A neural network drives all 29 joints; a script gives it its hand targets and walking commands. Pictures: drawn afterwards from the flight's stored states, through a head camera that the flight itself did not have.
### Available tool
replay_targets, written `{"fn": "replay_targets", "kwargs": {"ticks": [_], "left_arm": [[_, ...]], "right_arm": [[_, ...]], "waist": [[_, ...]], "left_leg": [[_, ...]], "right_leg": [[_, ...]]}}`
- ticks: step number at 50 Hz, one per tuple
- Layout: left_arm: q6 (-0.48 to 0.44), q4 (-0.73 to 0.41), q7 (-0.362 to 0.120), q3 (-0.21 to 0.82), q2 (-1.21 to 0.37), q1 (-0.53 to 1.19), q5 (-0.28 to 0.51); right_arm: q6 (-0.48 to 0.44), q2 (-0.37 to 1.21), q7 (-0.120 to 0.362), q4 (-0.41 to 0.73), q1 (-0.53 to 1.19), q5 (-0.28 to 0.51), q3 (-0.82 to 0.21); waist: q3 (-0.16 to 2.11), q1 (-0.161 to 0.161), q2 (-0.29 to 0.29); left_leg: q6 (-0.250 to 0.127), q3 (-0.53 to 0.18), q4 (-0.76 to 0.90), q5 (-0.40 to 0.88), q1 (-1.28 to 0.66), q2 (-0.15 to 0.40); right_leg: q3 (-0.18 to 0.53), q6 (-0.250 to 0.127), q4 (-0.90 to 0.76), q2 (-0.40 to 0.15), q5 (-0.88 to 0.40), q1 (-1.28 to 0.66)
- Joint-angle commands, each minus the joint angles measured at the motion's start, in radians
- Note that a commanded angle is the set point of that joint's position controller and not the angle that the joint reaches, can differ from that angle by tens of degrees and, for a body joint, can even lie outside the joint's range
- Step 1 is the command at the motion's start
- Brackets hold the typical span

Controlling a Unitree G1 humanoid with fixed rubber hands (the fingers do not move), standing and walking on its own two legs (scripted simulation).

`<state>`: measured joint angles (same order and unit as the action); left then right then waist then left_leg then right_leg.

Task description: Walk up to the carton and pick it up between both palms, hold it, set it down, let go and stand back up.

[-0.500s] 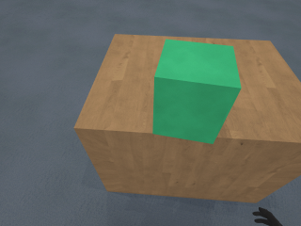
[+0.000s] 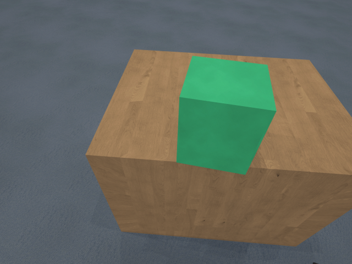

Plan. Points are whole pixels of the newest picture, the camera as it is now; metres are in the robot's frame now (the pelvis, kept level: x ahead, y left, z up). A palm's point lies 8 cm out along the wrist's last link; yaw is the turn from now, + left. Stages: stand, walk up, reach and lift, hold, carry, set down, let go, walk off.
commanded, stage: walk up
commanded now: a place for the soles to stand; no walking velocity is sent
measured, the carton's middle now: (219, 116) +0.52 -0.11 +0.06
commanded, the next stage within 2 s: none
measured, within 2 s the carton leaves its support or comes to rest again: neither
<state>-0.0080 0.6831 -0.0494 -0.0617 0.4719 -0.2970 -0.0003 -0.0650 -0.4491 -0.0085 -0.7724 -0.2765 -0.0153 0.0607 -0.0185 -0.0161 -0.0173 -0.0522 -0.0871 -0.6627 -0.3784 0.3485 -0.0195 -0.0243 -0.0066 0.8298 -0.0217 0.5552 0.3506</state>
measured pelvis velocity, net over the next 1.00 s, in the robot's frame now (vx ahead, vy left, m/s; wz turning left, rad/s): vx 0.11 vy -0.07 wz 0.03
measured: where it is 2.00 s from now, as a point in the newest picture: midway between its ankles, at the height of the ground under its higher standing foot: outside the picture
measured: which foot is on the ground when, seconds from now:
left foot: down 0.00-0.24, up 0.26-1.00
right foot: up 0.00-0.20, down 0.22-1.00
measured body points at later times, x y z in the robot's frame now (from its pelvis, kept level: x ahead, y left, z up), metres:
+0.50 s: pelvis +0.08 -0.14 +0.02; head +0.09 -0.18 +0.47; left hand +0.15 +0.20 -0.03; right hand +0.21 -0.47 -0.09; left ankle +0.07 +0.04 -0.63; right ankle +0.09 -0.18 -0.72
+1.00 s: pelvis +0.11 -0.07 +0.01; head +0.15 -0.08 +0.45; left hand +0.15 +0.26 -0.08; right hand +0.28 -0.39 -0.08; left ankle +0.19 +0.04 -0.72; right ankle +0.09 -0.18 -0.72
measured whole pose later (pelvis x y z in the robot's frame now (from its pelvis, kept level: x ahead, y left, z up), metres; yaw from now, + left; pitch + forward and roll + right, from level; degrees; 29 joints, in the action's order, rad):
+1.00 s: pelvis +0.11 -0.07 +0.01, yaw +2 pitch -3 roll -1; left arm -0.05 0.68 0.03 -0.06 0.43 -0.39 0.00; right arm 0.00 -0.44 0.02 -0.77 -0.12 -0.02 0.08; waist -0.12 -0.03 0.04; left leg -0.05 -0.02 -0.60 -0.27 0.36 -0.01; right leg -0.03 -0.04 0.54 0.02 0.33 0.16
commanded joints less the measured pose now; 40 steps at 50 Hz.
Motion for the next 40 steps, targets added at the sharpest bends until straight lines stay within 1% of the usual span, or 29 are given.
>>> {"fn": "replay_targets", "kwargs": {"ticks": [1,2,3,5,8,9,10,11,12,13,14,16,17,19,20,21,22,23,25,26,27,29,31,32,33,35,37,38,40], "left_arm": [[-0.004,-0.044,-0.013,-0.062,0.176,0.051,-0.037],[-0.003,-0.033,-0.019,-0.054,0.159,0.042,-0.036],[0.003,-0.038,-0.027,-0.054,0.148,0.013,-0.034],[0.006,-0.04,-0.036,-0.063,0.156,0.012,-0.04],[0.003,-0.037,-0.034,-0.087,0.194,-0.061,-0.034],[-0.005,-0.019,-0.03,-0.085,0.193,-0.093,-0.035],[-0.012,0.027,-0.02,-0.099,0.179,-0.245,-0.034],[-0.032,0.057,0.003,-0.104,0.229,-0.333,-0.045],[-0.041,0.04,0.019,-0.122,0.292,-0.325,-0.061],[-0.045,0.003,0.018,-0.128,0.357,-0.204,-0.047],[-0.036,-0.003,0.016,-0.109,0.345,-0.104,-0.035],[-0.056,-0.007,0.024,-0.095,0.273,-0.04,-0.022],[-0.065,0.01,0.032,-0.088,0.23,-0.058,-0.025],[-0.071,0.028,0.044,-0.088,0.2,-0.165,-0.014],[-0.078,0.021,0.046,-0.08,0.194,-0.181,-0.006],[-0.08,0.024,0.048,-0.084,0.195,-0.213,-0.002],[-0.079,0.035,0.056,-0.071,0.16,-0.208,0.009],[-0.076,0.05,0.06,-0.067,0.165,-0.247,0.004],[-0.077,0.037,0.07,-0.064,0.171,-0.258,0.006],[-0.078,0.043,0.078,-0.06,0.158,-0.253,0.009],[-0.072,0.026,0.077,-0.053,0.162,-0.239,0.006],[-0.07,0.033,0.081,-0.058,0.158,-0.28,0.001],[-0.063,0.036,0.089,-0.058,0.158,-0.295,-0.004],[-0.061,0.024,0.088,-0.059,0.149,-0.249,-0.005],[-0.061,0.026,0.092,-0.06,0.164,-0.267,-0.002],[-0.061,0.018,0.096,-0.061,0.163,-0.253,-0.012],[-0.064,0.013,0.089,-0.067,0.172,-0.241,-0.016],[-0.06,0.01,0.088,-0.064,0.178,-0.211,-0.017],[-0.057,0.011,0.09,-0.066,0.164,-0.208,-0.014]], "right_arm": [[-0.047,-0.288,-0.019,0.021,-0.099,0.0,0.103],[-0.049,-0.288,-0.022,0.02,-0.115,-0.005,0.098],[-0.042,-0.286,-0.016,0.036,-0.097,-0.007,0.096],[-0.033,-0.3,-0.011,0.054,-0.056,-0.012,0.101],[-0.021,-0.325,-0.005,0.082,-0.006,-0.024,0.105],[-0.021,-0.303,-0.006,0.086,0.02,-0.022,0.098],[-0.014,-0.265,-0.004,0.085,0.037,-0.02,0.084],[-0.006,-0.173,-0.003,0.077,-0.003,-0.023,0.053],[-0.007,-0.045,-0.006,0.093,-0.048,-0.013,0.012],[0.001,-0.155,-0.016,0.106,-0.047,0.0,0.038],[0.008,-0.247,-0.019,0.073,0.001,0.001,0.053],[0.017,-0.229,-0.002,0.024,-0.077,0.027,0.06],[0.014,-0.204,0.006,0.024,-0.075,0.017,0.063],[0.023,-0.177,0.021,0.015,-0.057,0.005,0.057],[0.029,-0.178,0.021,0.034,-0.05,0.011,0.053],[0.039,-0.152,0.023,0.036,-0.042,0.004,0.053],[0.043,-0.14,0.021,0.045,-0.027,0.014,0.045],[0.049,-0.133,0.018,0.049,0.006,0.009,0.046],[0.062,-0.129,0.022,0.069,0.031,0.009,0.038],[0.065,-0.132,0.023,0.05,0.029,0.017,0.041],[0.07,-0.125,0.028,0.063,0.017,0.016,0.044],[0.069,-0.147,0.027,0.083,0.111,0.021,0.044],[0.073,-0.131,0.023,0.089,0.122,0.009,0.048],[0.071,-0.133,0.023,0.081,0.097,0.019,0.045],[0.075,-0.12,0.023,0.069,0.102,0.013,0.045],[0.076,-0.12,0.024,0.091,0.156,0.004,0.047],[0.08,-0.116,0.024,0.099,0.186,-0.002,0.045],[0.082,-0.104,0.025,0.095,0.173,-0.005,0.049],[0.077,-0.098,0.028,0.074,0.163,0.003,0.042]], "waist": [[-0.021,0.052,0.057],[0.013,0.056,0.076],[0.039,0.04,0.16],[-0.008,0.035,0.271],[0.013,-0.004,0.281],[-0.016,-0.041,0.215],[0.094,-0.118,0.132],[0.086,-0.141,-0.055],[0.031,-0.139,-0.303],[-0.039,-0.08,-0.23],[-0.172,-0.041,-0.091],[-0.237,0.019,-0.065],[-0.23,0.009,-0.107],[-0.092,-0.026,-0.098],[-0.087,-0.028,-0.119],[-0.064,-0.029,-0.087],[-0.121,-0.032,-0.139],[-0.118,-0.039,-0.15],[-0.106,-0.04,-0.139],[-0.086,-0.04,-0.105],[-0.063,-0.033,-0.163],[-0.067,-0.076,-0.098],[-0.034,-0.088,-0.086],[-0.039,-0.074,-0.121],[-0.058,-0.074,-0.144],[-0.105,-0.07,-0.083],[-0.122,-0.063,-0.088],[-0.141,-0.049,-0.121],[-0.106,-0.046,-0.088]], "left_leg": [[-0.193,-0.498,0.337,-0.094,-0.311,0.298],[-0.154,-0.442,0.329,-0.007,-0.318,0.26],[-0.139,-0.347,0.319,-0.091,-0.233,0.211],[-0.146,-0.287,0.311,-0.238,-0.136,0.196],[-0.144,-0.246,0.282,-0.276,0.019,0.202],[-0.125,-0.2,0.207,-0.204,0.075,0.196],[-0.09,-0.12,0.012,-0.17,0.11,0.14],[-0.029,-0.006,-0.287,-0.12,0.251,0.059],[0.017,0.015,-0.555,-0.224,0.483,-0.076],[0.019,-0.04,-0.58,-0.232,0.519,-0.073],[0.017,-0.057,-0.608,-0.117,0.445,-0.016],[0.04,-0.036,-0.531,0.094,0.336,0.043],[0.048,0.018,-0.466,0.13,0.287,0.056],[0.043,0.044,-0.435,0.156,0.268,0.035],[0.046,0.045,-0.415,0.168,0.281,0.04],[0.044,0.048,-0.418,0.185,0.254,0.031],[0.043,0.038,-0.391,0.193,0.268,0.033],[0.041,0.057,-0.385,0.2,0.24,0.023],[0.027,0.057,-0.375,0.193,0.234,0.013],[0.021,0.049,-0.373,0.215,0.227,0.014],[0.012,0.064,-0.345,0.209,0.198,0.005],[0.021,0.061,-0.277,0.165,0.256,0.024],[0.007,0.044,-0.234,0.135,0.285,0.007],[0.022,0.037,-0.223,0.137,0.279,0.009],[0.012,0.051,-0.232,0.134,0.276,0.021],[0.017,0.055,-0.194,0.126,0.264,0.024],[0.011,0.078,-0.176,0.128,0.179,0.024],[0.012,0.069,-0.166,0.131,0.165,0.027],[0.013,0.076,-0.099,0.12,0.105,0.031]], "right_leg": [[0.129,-0.013,0.198,-0.054,-0.085,0.39],[0.095,-0.025,0.196,-0.034,-0.086,0.37],[0.073,-0.019,0.144,-0.036,-0.103,0.284],[0.054,-0.009,0.091,-0.031,-0.096,0.247],[0.035,-0.025,-0.045,-0.039,-0.118,0.043],[0.017,-0.05,-0.159,-0.032,-0.173,-0.047],[0.027,-0.053,-0.293,-0.02,-0.225,-0.247],[0.109,-0.035,-0.352,-0.041,-0.167,-0.377],[0.477,-0.053,-0.464,-0.216,0.055,-0.388],[0.85,-0.101,-0.737,-0.369,0.394,-0.211],[0.785,-0.091,-0.776,-0.329,0.502,-0.03],[0.521,0.012,-0.701,-0.213,0.12,-0.032],[0.399,-0.036,-0.665,-0.164,-0.056,-0.038],[0.338,0.008,-0.595,-0.143,-0.394,-0.248],[0.292,-0.011,-0.568,-0.145,-0.528,-0.288],[0.3,0.028,-0.545,-0.151,-0.632,-0.325],[0.25,0.082,-0.537,-0.132,-0.794,-0.324],[0.209,0.091,-0.528,-0.131,-0.942,-0.307],[0.225,0.074,-0.485,-0.138,-1.01,-0.368],[0.207,0.096,-0.488,-0.129,-1.051,-0.372],[0.179,0.105,-0.489,-0.106,-1.008,-0.368],[0.231,0.047,-0.473,-0.155,-0.985,-0.445],[0.26,0.037,-0.446,-0.166,-0.955,-0.534],[0.239,0.023,-0.455,-0.149,-0.919,-0.519],[0.244,0.059,-0.463,-0.168,-0.959,-0.503],[0.249,0.01,-0.472,-0.169,-0.923,-0.432],[0.248,-0.032,-0.512,-0.174,-0.85,-0.298],[0.236,-0.032,-0.513,-0.175,-0.834,-0.289],[0.215,-0.025,-0.464,-0.149,-0.88,-0.274]]}}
